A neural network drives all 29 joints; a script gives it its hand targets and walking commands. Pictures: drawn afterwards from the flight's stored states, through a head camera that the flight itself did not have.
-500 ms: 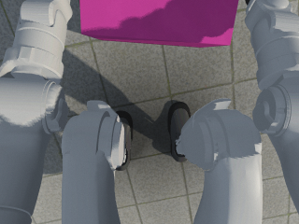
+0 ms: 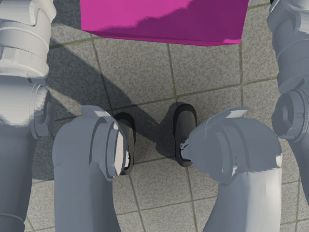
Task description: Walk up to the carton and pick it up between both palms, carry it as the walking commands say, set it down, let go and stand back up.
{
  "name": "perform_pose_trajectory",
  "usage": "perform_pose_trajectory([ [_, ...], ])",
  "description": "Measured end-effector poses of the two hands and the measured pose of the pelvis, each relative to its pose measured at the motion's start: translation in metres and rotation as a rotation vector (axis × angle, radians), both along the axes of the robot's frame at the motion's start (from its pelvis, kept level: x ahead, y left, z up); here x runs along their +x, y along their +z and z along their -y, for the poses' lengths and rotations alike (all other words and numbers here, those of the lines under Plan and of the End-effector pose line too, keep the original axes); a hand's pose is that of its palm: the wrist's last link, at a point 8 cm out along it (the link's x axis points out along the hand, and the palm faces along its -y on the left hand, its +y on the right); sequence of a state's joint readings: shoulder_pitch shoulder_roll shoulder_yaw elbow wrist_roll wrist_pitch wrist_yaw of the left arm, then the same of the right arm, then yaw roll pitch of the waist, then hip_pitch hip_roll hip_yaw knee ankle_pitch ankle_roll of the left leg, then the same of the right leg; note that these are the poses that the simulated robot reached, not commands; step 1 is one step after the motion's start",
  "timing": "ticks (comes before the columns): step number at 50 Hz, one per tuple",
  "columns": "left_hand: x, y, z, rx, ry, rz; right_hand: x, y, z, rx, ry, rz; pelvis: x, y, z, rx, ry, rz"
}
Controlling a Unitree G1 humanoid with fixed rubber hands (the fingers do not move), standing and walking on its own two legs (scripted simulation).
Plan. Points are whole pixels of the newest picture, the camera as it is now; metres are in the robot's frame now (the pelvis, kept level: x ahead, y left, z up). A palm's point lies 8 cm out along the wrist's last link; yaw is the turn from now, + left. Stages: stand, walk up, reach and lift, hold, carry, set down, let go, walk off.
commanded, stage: set down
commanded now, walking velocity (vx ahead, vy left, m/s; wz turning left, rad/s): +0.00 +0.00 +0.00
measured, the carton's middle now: out of the picture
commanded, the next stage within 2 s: let go in 1.54 s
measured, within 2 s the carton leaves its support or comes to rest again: neither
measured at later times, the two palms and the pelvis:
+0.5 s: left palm out of the picture +0.56 +0.21 -0.11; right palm out of the picture +0.53 -0.24 -0.11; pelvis +0.00 +0.00 +0.04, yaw +0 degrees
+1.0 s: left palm out of the picture +0.57 +0.22 +0.04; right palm out of the picture +0.53 -0.26 +0.04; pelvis -0.01 +0.00 +0.17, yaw +0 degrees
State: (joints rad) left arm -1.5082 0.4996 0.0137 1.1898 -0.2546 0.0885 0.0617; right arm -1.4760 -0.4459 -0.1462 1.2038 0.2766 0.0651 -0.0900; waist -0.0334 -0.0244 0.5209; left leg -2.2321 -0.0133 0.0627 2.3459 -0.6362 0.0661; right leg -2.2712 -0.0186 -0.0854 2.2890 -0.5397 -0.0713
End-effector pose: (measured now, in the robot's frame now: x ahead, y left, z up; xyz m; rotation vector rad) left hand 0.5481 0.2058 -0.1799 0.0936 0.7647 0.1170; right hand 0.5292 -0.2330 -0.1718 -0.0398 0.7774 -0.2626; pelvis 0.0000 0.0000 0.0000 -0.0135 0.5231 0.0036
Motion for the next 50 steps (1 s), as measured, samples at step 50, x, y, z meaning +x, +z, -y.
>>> perform_pose_trajectory([
  [50,0.019,0.219,-0.015,0.002,-0.031,0.084,0.002,0.207,0.022,0.014,0.015,0.097,-0.012,0.172,0.001,0.015,-0.004,-0.033],
])
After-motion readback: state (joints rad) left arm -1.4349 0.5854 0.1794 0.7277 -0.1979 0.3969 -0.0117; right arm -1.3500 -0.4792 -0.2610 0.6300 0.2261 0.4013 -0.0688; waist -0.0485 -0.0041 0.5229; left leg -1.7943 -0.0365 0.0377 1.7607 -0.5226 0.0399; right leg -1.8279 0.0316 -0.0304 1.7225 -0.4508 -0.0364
